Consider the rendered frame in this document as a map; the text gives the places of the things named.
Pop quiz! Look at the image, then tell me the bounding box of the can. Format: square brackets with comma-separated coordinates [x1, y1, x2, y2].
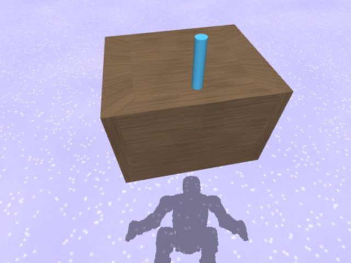
[192, 34, 208, 90]

